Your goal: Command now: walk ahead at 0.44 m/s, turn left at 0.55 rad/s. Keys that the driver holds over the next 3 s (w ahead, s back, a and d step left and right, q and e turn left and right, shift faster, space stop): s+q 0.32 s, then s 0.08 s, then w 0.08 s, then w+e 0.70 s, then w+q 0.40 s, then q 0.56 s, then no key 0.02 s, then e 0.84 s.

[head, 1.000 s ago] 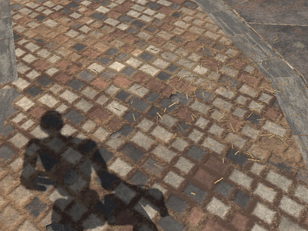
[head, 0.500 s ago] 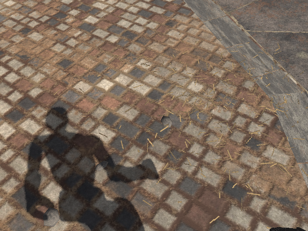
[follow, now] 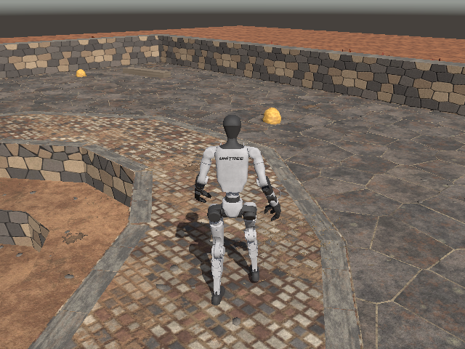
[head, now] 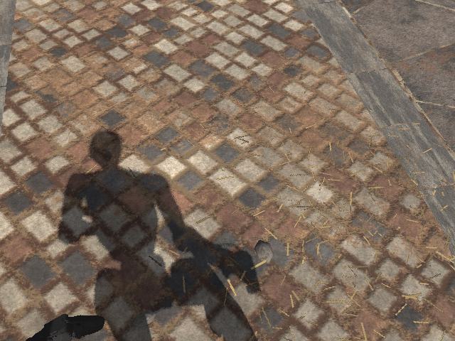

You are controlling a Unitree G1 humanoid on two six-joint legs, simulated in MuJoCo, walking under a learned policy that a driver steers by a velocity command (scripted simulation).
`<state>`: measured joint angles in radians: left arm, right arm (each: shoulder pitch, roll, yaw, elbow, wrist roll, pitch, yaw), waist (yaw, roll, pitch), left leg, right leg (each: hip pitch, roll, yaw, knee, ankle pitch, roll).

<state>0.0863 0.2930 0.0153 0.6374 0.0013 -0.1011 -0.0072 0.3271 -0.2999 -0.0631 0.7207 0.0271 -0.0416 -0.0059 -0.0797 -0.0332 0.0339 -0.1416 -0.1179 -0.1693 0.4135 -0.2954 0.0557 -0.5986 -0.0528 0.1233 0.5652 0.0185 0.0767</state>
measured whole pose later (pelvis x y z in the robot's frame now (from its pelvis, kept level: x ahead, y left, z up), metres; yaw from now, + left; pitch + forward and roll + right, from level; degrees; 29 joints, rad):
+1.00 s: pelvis +0.25 -0.03 -0.01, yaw +4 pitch +2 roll +1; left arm 0.15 0.27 0.06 0.75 -0.02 -0.01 -0.05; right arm 0.36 -0.29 -0.09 0.80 0.02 -0.05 -0.02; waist -0.06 -0.01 0.00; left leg 0.08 0.06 0.23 0.27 -0.36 -0.06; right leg -0.55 -0.08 -0.03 0.67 -0.18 -0.02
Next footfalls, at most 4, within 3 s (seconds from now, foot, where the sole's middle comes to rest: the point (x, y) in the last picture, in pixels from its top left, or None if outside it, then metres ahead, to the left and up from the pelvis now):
0.06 right None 0.22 -0.15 -0.78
0.52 left None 0.13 0.10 -0.78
1.04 right None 0.42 -0.15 -0.78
1.58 left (208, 242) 0.78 0.02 -0.78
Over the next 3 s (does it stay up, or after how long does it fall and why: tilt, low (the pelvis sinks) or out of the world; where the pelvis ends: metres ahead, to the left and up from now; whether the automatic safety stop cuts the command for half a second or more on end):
stays up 0.83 -0.11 0.00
